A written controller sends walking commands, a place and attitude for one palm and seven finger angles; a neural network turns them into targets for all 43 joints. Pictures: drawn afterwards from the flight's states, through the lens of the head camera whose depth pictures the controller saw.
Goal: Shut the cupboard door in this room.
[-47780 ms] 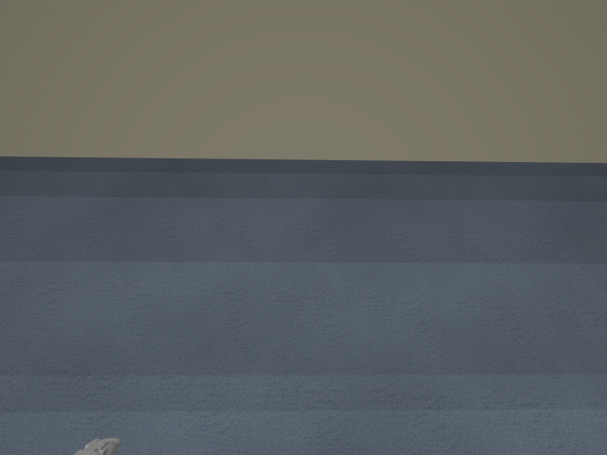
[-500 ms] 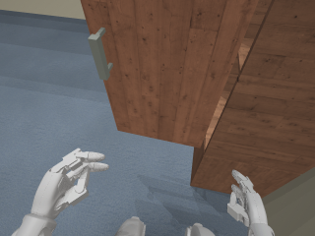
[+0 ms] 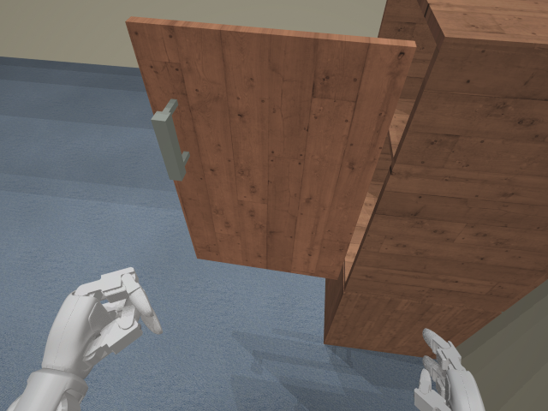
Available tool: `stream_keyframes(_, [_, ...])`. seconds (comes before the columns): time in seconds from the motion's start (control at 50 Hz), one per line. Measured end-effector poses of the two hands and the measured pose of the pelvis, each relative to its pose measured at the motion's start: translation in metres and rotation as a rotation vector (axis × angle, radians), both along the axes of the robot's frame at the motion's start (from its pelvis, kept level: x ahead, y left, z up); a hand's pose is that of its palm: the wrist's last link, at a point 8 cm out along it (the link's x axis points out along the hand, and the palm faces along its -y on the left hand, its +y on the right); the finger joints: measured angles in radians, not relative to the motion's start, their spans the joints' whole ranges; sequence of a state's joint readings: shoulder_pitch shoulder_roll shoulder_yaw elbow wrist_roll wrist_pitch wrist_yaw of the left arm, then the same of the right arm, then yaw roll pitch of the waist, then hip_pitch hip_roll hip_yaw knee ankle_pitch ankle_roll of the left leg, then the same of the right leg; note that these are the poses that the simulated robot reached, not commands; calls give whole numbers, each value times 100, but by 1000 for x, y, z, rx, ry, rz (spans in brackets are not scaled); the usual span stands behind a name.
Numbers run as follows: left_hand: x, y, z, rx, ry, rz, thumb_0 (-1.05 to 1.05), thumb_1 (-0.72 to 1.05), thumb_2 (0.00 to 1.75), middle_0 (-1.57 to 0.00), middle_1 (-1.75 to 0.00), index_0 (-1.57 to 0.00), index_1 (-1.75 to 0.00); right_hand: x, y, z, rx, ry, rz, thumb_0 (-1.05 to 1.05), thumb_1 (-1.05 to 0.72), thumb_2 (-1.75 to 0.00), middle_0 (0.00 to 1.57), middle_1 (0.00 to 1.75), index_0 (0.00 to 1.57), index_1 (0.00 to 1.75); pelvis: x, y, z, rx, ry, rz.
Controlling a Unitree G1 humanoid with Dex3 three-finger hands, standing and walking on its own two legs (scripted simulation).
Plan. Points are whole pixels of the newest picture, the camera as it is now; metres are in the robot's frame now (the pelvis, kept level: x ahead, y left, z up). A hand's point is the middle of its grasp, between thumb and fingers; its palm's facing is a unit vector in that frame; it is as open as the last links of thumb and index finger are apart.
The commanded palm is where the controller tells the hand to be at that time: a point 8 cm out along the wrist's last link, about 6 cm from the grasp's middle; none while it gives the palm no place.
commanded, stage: raise the hand and make a fist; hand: left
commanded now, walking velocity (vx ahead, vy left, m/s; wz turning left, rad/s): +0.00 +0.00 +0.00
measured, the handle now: (174, 140) +0.49 +0.20 +0.13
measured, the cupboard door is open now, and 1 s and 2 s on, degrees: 88 88 88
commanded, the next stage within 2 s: bring the fist close to the handle in 0.78 s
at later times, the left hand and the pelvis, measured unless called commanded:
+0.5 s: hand (121, 278) +0.24 +0.20 +0.13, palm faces -0.06 -0.99 -0.09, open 3.1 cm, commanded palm +0.21 +0.24 +0.13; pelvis +0.01 +0.00 +0.02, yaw +0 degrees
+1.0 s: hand (140, 280) +0.24 +0.18 +0.12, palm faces -0.04 -0.99 -0.10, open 3.1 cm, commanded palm +0.23 +0.23 +0.13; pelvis +0.01 -0.02 +0.02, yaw +1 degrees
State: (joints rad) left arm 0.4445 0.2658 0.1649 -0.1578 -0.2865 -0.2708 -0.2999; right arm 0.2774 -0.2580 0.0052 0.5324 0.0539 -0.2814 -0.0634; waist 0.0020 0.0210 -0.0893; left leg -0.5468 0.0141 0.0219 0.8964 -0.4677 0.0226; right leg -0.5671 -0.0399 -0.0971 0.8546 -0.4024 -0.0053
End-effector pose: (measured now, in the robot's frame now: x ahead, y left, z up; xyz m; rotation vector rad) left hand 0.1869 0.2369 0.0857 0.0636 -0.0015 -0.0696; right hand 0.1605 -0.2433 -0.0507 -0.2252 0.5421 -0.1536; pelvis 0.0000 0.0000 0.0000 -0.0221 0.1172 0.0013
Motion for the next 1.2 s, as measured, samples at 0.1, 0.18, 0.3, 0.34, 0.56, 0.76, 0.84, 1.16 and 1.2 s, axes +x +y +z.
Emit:
stream_keyframes(0.1, [6, 6, 12, 1, -10, 12, 2, 90, 90, -116, -135, -116, -135, 19, 20, 12, 32, -53, 55, 2, -90, -90, 20, 30, 20, 30, 4, 3, 6, -4, -22, 5])
stream_keyframes(0.18, [11, 9, 19, 7, -2, 10, 2, 90, 90, -122, -141, -122, -142, 28, 33, 16, 50, -69, 92, 2, -90, -90, 20, 30, 20, 30, 6, 5, 10, -5, -36, 8])
stream_keyframes(0.3, [20, 14, 32, 22, -16, 16, 2, 90, 90, -127, -147, -128, -147, 28, 39, 16, 60, -53, 112, 2, -90, -90, 20, 30, 20, 30, 9, 5, 15, -4, -54, 11])
stream_keyframes(0.34, [23, 15, 37, 27, -22, 17, 2, 90, 90, -128, -148, -128, -148, 26, 38, 15, 59, -40, 109, 2, -90, -90, 20, 30, 20, 30, 10, 5, 17, -3, -59, 12])
stream_keyframes(0.56, [37, 13, 45, 20, 6, 11, 2, 90, 90, -130, -150, -130, -150, 12, 17, 14, 41, -3, 56, 2, -90, -90, 20, 30, 20, 30, 14, 1, 24, 8, -75, 3])
stream_keyframes(0.76, [33, 2, 44, 26, -12, 24, 2, 90, 90, -130, -150, -130, -150, 12, 3, 15, 29, -5, 47, 2, -90, -90, 20, 30, 20, 30, 14, -8, 24, 13, -80, 2])
stream_keyframes(0.84, [32, -1, 44, 26, -11, 24, 2, 90, 90, -130, -150, -130, -150, 14, 2, 15, 35, -14, 50, 2, -90, -90, 20, 30, 20, 30, 13, -11, 24, 14, -81, 3])
stream_keyframes(1.16, [68, -7, 47, 24, -24, 10, 2, 90, 90, -130, -150, -130, -150, 13, -7, 6, 37, 24, 40, 2, -90, -90, 20, 30, 20, 30, 11, -20, 24, 20, -75, 7])
stream_keyframes(1.2, [77, -6, 46, 20, -17, 5, 2, 90, 90, -130, -150, -130, -150, 10, -10, 5, 37, 34, 27, 2, -90, -90, 20, 30, 20, 30, 12, -20, 24, 22, -72, 4])
